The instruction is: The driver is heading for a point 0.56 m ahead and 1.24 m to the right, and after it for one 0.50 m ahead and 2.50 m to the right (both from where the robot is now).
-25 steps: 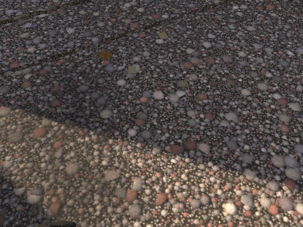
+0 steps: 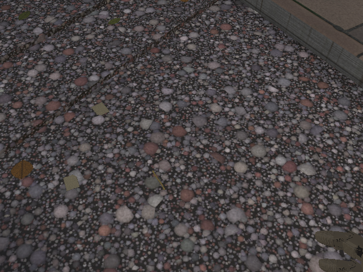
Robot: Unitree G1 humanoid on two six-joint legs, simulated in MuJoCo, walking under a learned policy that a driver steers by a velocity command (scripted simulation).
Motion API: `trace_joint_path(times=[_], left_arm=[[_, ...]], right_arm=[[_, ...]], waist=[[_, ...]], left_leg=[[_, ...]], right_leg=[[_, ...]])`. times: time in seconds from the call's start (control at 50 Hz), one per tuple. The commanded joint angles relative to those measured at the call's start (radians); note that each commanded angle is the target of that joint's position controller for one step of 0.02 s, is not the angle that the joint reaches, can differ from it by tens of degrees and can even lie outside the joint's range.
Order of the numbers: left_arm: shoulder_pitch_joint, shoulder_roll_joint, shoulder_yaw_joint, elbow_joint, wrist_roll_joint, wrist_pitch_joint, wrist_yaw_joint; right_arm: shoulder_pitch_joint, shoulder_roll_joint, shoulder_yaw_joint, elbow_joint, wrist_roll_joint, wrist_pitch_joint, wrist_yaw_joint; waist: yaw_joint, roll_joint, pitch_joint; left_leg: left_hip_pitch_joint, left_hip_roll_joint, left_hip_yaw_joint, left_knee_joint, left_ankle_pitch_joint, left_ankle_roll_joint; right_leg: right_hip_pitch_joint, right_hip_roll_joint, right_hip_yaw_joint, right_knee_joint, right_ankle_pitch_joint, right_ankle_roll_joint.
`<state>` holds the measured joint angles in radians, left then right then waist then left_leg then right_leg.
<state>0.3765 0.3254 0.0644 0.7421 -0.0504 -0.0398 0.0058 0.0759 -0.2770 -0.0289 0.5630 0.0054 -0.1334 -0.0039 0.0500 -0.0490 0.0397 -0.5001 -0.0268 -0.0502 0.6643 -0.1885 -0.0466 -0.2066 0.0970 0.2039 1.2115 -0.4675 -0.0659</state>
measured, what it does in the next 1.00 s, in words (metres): walks ahead, turning right: right foot, then left foot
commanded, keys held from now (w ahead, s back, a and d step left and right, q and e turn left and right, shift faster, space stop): w+e+shift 1.00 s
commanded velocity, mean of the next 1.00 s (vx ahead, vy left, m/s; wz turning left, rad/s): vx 1.00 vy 0.00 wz -0.99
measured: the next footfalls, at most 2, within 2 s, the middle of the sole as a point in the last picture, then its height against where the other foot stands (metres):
right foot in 0.40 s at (236, 259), level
left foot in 0.80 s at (236, 155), level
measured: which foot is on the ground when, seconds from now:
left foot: down 0.00-0.40, up 0.42-0.78, down 0.80-1.00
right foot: up 0.00-0.38, down 0.40-0.82, up 0.84-1.00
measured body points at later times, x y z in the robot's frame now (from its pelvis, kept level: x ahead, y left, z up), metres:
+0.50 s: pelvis +0.42 -0.07 +0.00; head +0.45 -0.08 +0.45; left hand +0.67 +0.12 -0.10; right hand +0.41 -0.36 -0.11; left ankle +0.33 +0.15 -0.57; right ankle +0.48 -0.13 -0.71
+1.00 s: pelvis +0.83 -0.22 +0.02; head +0.83 -0.24 +0.47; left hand +1.15 -0.20 -0.06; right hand +0.62 -0.44 -0.09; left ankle +0.94 -0.13 -0.71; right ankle +0.73 -0.27 -0.60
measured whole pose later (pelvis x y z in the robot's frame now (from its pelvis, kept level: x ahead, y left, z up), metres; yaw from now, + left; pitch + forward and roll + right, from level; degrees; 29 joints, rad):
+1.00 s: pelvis +0.83 -0.22 +0.02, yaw -57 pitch -1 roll +4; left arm 0.22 0.34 0.07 0.63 -0.05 -0.01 -0.01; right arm 0.33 -0.30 -0.07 0.73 0.00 -0.09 0.00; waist -0.05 -0.05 0.05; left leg -0.19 0.00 0.07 0.49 -0.28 -0.03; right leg -0.61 -0.05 0.01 1.38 -0.33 -0.06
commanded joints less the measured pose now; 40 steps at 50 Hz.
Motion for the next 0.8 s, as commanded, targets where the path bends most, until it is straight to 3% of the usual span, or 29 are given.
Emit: trace_joint_path(times=[0.02,0.04,0.06,0.08,0.12,0.18,0.22,0.26,0.28,0.32,0.34,0.36,0.38,0.4,0.42,0.44,0.46,0.48,0.5,0.52,0.54,0.56,0.62,0.66,0.7,0.74,0.76,0.78,0.8], left_arm=[[-0.106,0.067,-0.011,-0.147,0.014,-0.013,-0.007],[-0.165,0.061,-0.004,-0.170,0.033,-0.013,-0.012],[-0.159,0.049,-0.002,-0.179,0.020,-0.003,-0.022],[-0.158,0.034,-0.003,-0.184,0.005,0.010,-0.027],[-0.182,-0.001,-0.015,-0.210,0.001,0.028,-0.034],[-0.230,0.001,-0.024,-0.232,0.016,0.022,-0.044],[-0.292,0.020,-0.021,-0.238,0.018,0.015,-0.055],[-0.386,0.012,-0.025,-0.255,0.019,0.003,-0.072],[-0.414,0.009,-0.025,-0.263,0.017,-0.003,-0.082],[-0.416,0.051,-0.006,-0.267,0.011,-0.010,-0.093],[-0.365,0.076,0.008,-0.262,0.005,-0.007,-0.093],[-0.227,0.114,0.031,-0.232,-0.002,0.002,-0.090],[0.011,0.180,0.068,-0.169,-0.002,0.016,-0.081],[0.220,0.221,0.094,-0.095,-0.005,0.028,-0.061],[0.157,0.267,0.085,-0.095,0.014,0.029,-0.052],[0.087,0.247,0.070,-0.162,0.048,0.000,-0.049],[0.102,0.178,0.067,-0.166,0.043,-0.016,-0.046],[0.051,0.161,0.058,-0.155,0.045,-0.035,-0.049],[-0.021,0.134,0.048,-0.157,0.046,-0.049,-0.054],[-0.079,0.129,0.045,-0.167,0.054,-0.055,-0.047],[-0.110,0.103,0.037,-0.168,0.054,-0.054,-0.039],[-0.116,0.084,0.030,-0.157,0.042,-0.051,-0.032],[-0.103,0.092,0.032,-0.135,0.024,-0.044,0.003],[-0.071,0.123,0.047,-0.115,0.017,-0.034,0.013],[-0.031,0.126,0.052,-0.093,0.005,-0.033,0.017],[-0.007,0.104,0.052,-0.077,-0.003,-0.028,0.020],[-0.001,0.098,0.053,-0.071,-0.001,-0.021,0.020],[-0.010,0.097,0.052,-0.070,0.012,-0.015,0.015],[-0.038,0.072,0.039,-0.084,0.032,-0.013,0.004]], right_arm=[[0.289,-0.140,-0.064,0.024,-0.016,0.021,-0.005],[0.263,-0.128,-0.061,0.047,-0.025,0.021,-0.003],[0.238,-0.105,-0.053,0.066,-0.028,0.016,-0.004],[0.225,-0.069,-0.045,0.086,-0.017,0.013,0.001],[0.217,-0.059,-0.043,0.122,0.004,0.011,0.006],[0.177,-0.111,-0.053,0.138,-0.011,0.009,-0.002],[0.185,-0.138,-0.056,0.151,-0.017,0.007,-0.009],[0.243,-0.166,-0.059,0.178,-0.015,0.009,-0.011],[0.262,-0.184,-0.060,0.189,-0.015,0.013,-0.012],[0.298,-0.242,-0.070,0.199,-0.018,0.026,-0.021],[0.301,-0.274,-0.077,0.199,-0.016,0.038,-0.030],[0.274,-0.296,-0.084,0.188,-0.014,0.051,-0.035],[0.213,-0.303,-0.088,0.158,-0.012,0.055,-0.033],[0.157,-0.258,-0.077,0.138,0.001,0.043,-0.027],[0.210,-0.056,-0.018,0.088,-0.031,0.000,-0.010],[0.286,-0.081,-0.001,0.014,0.019,-0.046,0.006],[0.120,-0.175,-0.016,-0.006,0.038,-0.067,0.008],[0.074,-0.159,-0.016,-0.020,0.044,-0.069,0.004],[0.088,-0.138,-0.014,0.009,0.016,-0.058,-0.004],[0.140,-0.137,-0.018,0.023,0.002,-0.042,-0.003],[0.156,-0.149,-0.025,0.033,-0.004,-0.021,-0.001],[0.145,-0.148,-0.027,0.032,-0.009,-0.008,-0.002],[-0.043,-0.076,-0.001,-0.038,-0.037,-0.003,0.001],[-0.121,-0.044,0.005,-0.065,-0.024,-0.006,0.012],[-0.131,-0.091,-0.019,-0.073,0.014,-0.006,0.013],[-0.138,-0.128,-0.036,-0.077,0.034,-0.007,0.011],[-0.108,-0.146,-0.048,-0.071,0.039,-0.010,0.010],[0.009,-0.178,-0.072,-0.047,0.043,-0.011,0.007],[0.212,-0.204,-0.094,-0.013,0.046,-0.009,0.001]], waist=[[-0.169,0.111,-0.124],[-0.143,0.062,-0.062],[-0.105,0.094,-0.033],[-0.090,0.125,-0.018],[-0.064,0.130,0.019],[-0.040,0.096,0.071],[-0.061,0.059,0.097],[-0.100,0.021,0.123],[-0.103,0.026,0.127],[-0.076,0.100,0.069],[-0.028,0.155,0.027],[0.059,0.199,-0.043],[0.178,0.208,-0.147],[0.263,0.089,-0.183],[0.096,-0.298,-0.159],[0.034,-0.271,-0.426],[0.100,-0.054,-0.316],[0.030,0.080,-0.139],[-0.031,0.182,-0.070],[-0.088,0.138,-0.041],[-0.111,0.114,-0.003],[-0.118,0.099,0.026],[-0.061,0.077,0.089],[-0.006,0.042,0.061],[0.011,-0.004,0.026],[0.011,-0.038,0.024],[-0.009,-0.051,0.009],[-0.077,-0.063,-0.053],[-0.193,-0.055,-0.175]], left_leg=[[0.680,0.353,-0.570,-0.372,-0.376,0.191],[0.563,0.321,-0.447,-0.373,-0.208,0.188],[0.482,0.302,-0.355,-0.388,-0.128,0.184],[0.451,0.285,-0.279,-0.405,-0.078,0.180],[0.413,0.290,-0.172,-0.439,0.005,0.180],[0.352,0.272,0.001,-0.500,0.127,0.174],[0.362,0.235,0.117,-0.530,0.177,0.150],[0.420,0.223,0.189,-0.542,0.273,0.119],[0.446,0.218,0.225,-0.530,0.415,0.098],[0.531,0.222,0.268,-0.421,0.947,0.066],[0.568,0.241,0.274,-0.313,1.197,0.060],[0.561,0.263,0.272,-0.135,1.377,0.068],[0.447,0.271,0.249,0.123,1.413,0.083],[0.198,0.162,0.247,0.523,0.829,0.060],[-0.161,-0.041,0.161,0.943,-0.352,0.034],[-0.379,-0.044,-0.102,1.052,-0.369,0.055],[-0.409,0.009,-0.122,0.927,-0.246,0.089],[-0.391,0.037,-0.111,0.801,-0.188,0.094],[-0.289,0.079,-0.119,0.714,-0.153,0.083],[-0.210,0.093,-0.133,0.654,-0.136,0.057],[-0.164,0.109,-0.130,0.597,-0.136,0.034],[-0.137,0.121,-0.113,0.517,-0.137,0.015],[0.000,0.090,-0.027,0.196,0.096,-0.029],[0.177,0.038,0.005,0.003,0.300,-0.039],[0.231,0.028,-0.048,-0.082,0.348,-0.052],[0.193,0.040,-0.087,-0.146,0.277,-0.048],[0.209,0.042,-0.084,-0.151,0.218,-0.037],[0.308,0.034,-0.067,-0.126,0.126,-0.015],[0.528,0.067,-0.059,-0.078,0.071,0.009]], right_leg=[[-0.644,-0.141,-0.082,0.281,0.123,0.015],[-0.611,-0.178,-0.081,0.218,0.153,0.008],[-0.564,-0.213,-0.073,0.180,0.163,0.004],[-0.559,-0.231,-0.080,0.161,0.149,0.001],[-0.606,-0.263,-0.093,0.132,0.159,0.002],[-0.624,-0.265,-0.117,0.017,0.328,0.026],[-0.596,-0.243,-0.173,-0.125,0.468,0.025],[-0.557,-0.212,-0.241,-0.288,0.553,-0.002],[-0.509,-0.183,-0.284,-0.365,0.563,-0.021],[-0.370,-0.085,-0.384,-0.424,0.519,-0.053],[-0.299,-0.044,-0.411,-0.420,0.454,-0.067],[-0.156,-0.016,-0.413,-0.404,0.384,-0.091],[0.127,-0.009,-0.369,-0.422,0.363,-0.137],[0.450,-0.068,-0.232,-0.562,0.455,-0.191],[0.606,-0.173,0.103,-0.569,0.508,-0.274],[0.761,-0.367,0.648,-0.808,-0.040,-0.465],[0.639,-0.355,0.706,-0.963,-0.224,-0.382],[0.428,-0.338,0.642,-1.001,-0.171,-0.342],[0.247,-0.293,0.547,-0.991,-0.047,-0.308],[0.111,-0.247,0.471,-0.981,0.039,-0.313],[0.014,-0.206,0.396,-0.997,0.092,-0.306],[-0.060,-0.179,0.327,-1.001,0.141,-0.296],[-0.285,-0.081,0.157,-1.005,0.253,-0.253],[-0.369,-0.052,0.124,-0.991,0.188,-0.195],[-0.285,-0.077,0.186,-0.948,0.098,-0.161],[-0.129,-0.103,0.239,-0.869,0.091,-0.137],[-0.068,-0.122,0.258,-0.812,0.148,-0.125],[-0.030,-0.121,0.250,-0.694,0.292,-0.098],[-0.071,-0.081,0.198,-0.453,0.422,-0.054]])
Velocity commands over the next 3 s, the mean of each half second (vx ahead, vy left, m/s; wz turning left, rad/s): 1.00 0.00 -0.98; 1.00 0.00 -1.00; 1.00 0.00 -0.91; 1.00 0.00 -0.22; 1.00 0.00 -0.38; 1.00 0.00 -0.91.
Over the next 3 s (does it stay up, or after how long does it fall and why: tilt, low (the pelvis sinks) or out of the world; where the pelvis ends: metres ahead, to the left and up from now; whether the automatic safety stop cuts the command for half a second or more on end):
stays up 0.90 -1.91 0.13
